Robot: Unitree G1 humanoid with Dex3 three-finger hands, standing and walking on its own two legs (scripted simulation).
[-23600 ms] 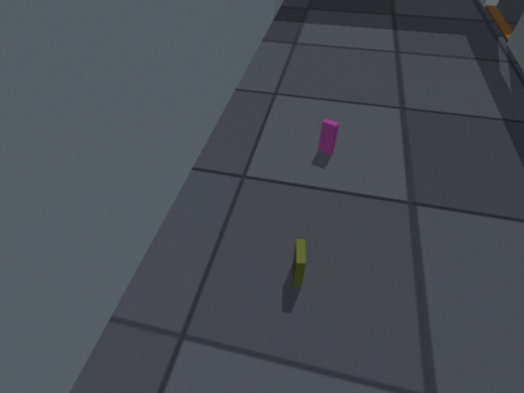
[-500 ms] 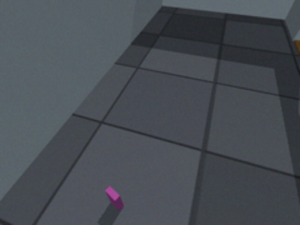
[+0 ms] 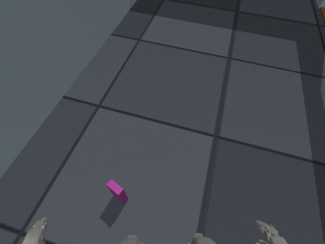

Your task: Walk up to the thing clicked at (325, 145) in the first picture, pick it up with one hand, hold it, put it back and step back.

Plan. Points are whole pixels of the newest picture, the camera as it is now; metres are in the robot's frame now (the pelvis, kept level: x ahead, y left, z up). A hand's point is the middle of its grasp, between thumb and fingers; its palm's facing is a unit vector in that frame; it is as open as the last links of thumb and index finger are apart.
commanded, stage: go down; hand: left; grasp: from the side
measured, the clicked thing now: (118, 192) +0.42 +0.23 -0.62
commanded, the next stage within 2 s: none
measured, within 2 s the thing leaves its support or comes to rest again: neither
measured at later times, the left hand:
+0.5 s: hand out of the picture +0.15 +0.30 -0.16, palm faces +0.14 -0.95 -0.29, open 17.5 cm
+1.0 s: hand (48, 214) +0.25 +0.38 -0.24, palm faces +0.24 -0.94 -0.22, open 17.5 cm
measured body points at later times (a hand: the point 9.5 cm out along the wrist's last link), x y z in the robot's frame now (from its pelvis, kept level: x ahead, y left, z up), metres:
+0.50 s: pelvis +0.00 +0.00 -0.05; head +0.10 +0.02 +0.39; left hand +0.14 +0.35 -0.14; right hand +0.18 -0.25 -0.13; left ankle +0.01 +0.11 -0.69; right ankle +0.01 -0.14 -0.69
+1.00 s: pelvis -0.05 -0.01 -0.19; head +0.13 +0.03 +0.22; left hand +0.23 +0.43 -0.23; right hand +0.12 -0.28 -0.30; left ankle +0.01 +0.11 -0.69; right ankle +0.01 -0.14 -0.69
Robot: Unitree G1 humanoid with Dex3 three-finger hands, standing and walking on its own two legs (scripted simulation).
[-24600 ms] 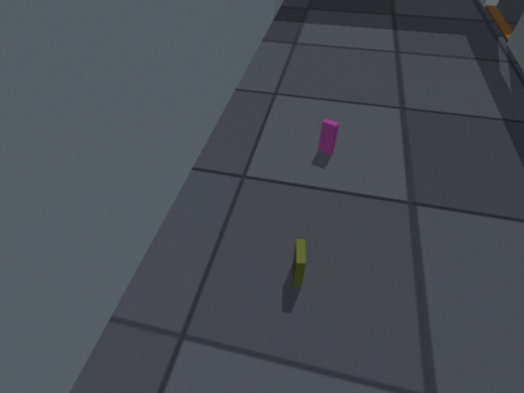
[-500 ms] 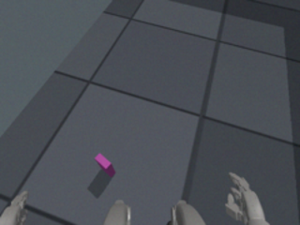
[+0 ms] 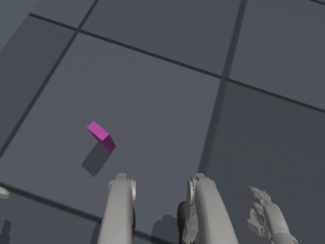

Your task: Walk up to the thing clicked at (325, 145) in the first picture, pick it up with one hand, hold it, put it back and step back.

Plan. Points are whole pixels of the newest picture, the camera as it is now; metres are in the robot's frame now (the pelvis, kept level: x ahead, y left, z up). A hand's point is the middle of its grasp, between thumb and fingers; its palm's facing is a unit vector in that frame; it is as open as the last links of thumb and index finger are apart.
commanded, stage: go down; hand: left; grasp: from the side
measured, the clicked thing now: (102, 137) +0.46 +0.24 -0.43
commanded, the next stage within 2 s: approach in 1.50 s
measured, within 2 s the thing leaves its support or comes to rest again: neither
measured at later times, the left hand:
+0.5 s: hand out of the picture +0.33 +0.43 -0.09, palm faces +0.30 -0.94 -0.15, open 17.2 cm
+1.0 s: hand out of the picture +0.34 +0.45 -0.12, palm faces +0.30 -0.95 -0.11, open 17.3 cm
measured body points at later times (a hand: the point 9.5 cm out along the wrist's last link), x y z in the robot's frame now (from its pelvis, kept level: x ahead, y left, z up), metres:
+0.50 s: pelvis -0.02 +0.00 -0.09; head +0.19 +0.05 +0.31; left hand +0.31 +0.48 -0.08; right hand +0.14 -0.28 -0.19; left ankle +0.06 +0.12 -0.50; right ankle +0.07 -0.13 -0.50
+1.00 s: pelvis -0.03 +0.00 -0.13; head +0.18 +0.07 +0.26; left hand +0.32 +0.50 -0.11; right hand +0.12 -0.28 -0.23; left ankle +0.06 +0.12 -0.50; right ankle +0.07 -0.13 -0.50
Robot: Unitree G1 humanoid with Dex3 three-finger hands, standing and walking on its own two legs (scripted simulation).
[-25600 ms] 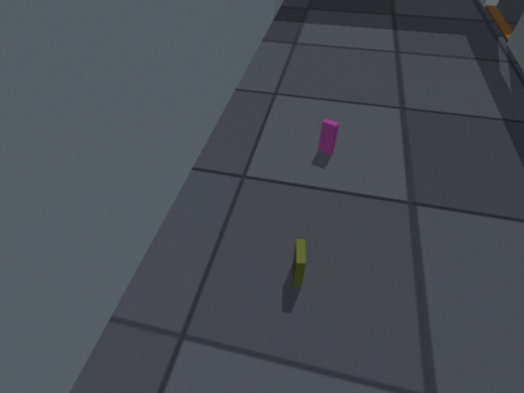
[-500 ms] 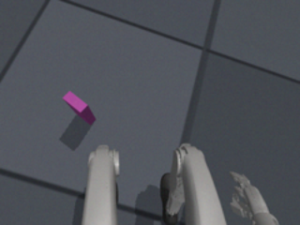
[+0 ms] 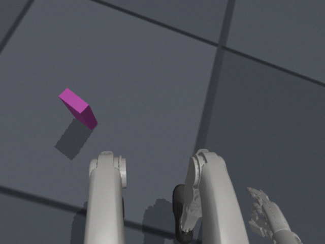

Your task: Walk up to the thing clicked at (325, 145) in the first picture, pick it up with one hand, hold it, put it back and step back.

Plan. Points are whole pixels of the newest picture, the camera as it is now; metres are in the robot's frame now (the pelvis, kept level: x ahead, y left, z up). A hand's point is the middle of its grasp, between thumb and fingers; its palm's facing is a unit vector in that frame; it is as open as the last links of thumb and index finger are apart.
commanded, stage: go down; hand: left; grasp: from the side
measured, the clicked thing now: (81, 111) +0.48 +0.26 -0.30
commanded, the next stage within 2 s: approach in 0.50 s
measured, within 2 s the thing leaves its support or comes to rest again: neither
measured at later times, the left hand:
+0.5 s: hand out of the picture +0.36 +0.47 +0.00, palm faces +0.36 -0.93 -0.09, open 17.4 cm
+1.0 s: hand out of the picture +0.39 +0.42 -0.14, palm faces +0.34 -0.94 +0.05, open 17.6 cm
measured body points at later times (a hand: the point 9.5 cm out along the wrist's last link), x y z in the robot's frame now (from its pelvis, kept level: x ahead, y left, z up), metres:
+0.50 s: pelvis +0.00 +0.00 -0.02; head +0.21 +0.09 +0.37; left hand +0.34 +0.52 +0.01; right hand +0.16 -0.28 -0.11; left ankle +0.08 +0.12 -0.37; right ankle +0.11 -0.13 -0.37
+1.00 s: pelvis -0.01 +0.00 -0.07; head +0.23 +0.12 +0.29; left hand +0.36 +0.47 -0.14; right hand +0.16 -0.27 -0.14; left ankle +0.08 +0.12 -0.37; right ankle +0.11 -0.13 -0.37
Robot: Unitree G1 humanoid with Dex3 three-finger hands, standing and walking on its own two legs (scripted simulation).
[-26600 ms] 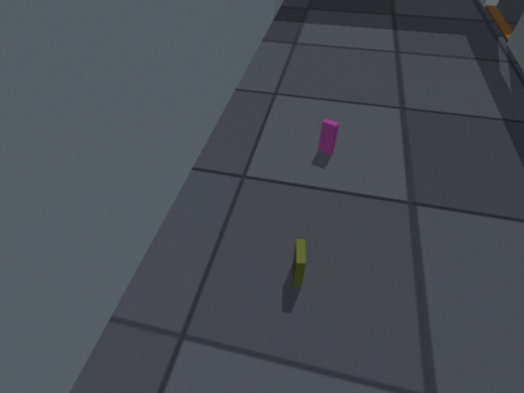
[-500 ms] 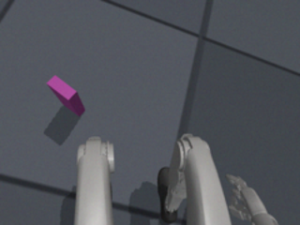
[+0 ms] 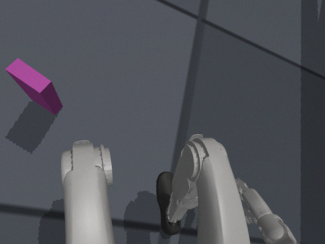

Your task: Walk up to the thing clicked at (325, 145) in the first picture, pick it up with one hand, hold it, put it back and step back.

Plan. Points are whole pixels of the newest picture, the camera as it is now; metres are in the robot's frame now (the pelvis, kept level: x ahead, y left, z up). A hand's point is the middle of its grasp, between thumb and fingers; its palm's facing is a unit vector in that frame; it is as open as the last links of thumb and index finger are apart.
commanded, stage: approach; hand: left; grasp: from the side
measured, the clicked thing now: (39, 91) +0.47 +0.29 -0.23
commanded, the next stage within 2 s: close in in 0.14 s
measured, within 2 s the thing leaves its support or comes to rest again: neither
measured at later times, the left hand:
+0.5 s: hand (4, 107) +0.41 +0.35 -0.19, palm faces +0.42 -0.91 +0.05, open 17.5 cm
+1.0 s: hand (28, 105) +0.43 +0.30 -0.20, palm faces +0.42 -0.91 +0.00, open 17.5 cm
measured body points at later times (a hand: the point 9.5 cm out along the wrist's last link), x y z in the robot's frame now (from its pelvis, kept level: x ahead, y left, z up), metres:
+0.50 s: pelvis -0.01 +0.01 -0.04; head +0.21 +0.17 +0.31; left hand +0.38 +0.39 -0.19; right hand +0.15 -0.25 -0.08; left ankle +0.08 +0.12 -0.30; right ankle +0.12 -0.12 -0.30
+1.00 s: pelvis -0.01 +0.01 -0.05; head +0.22 +0.17 +0.30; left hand +0.40 +0.35 -0.20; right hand +0.13 -0.26 -0.09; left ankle +0.08 +0.12 -0.30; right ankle +0.12 -0.12 -0.30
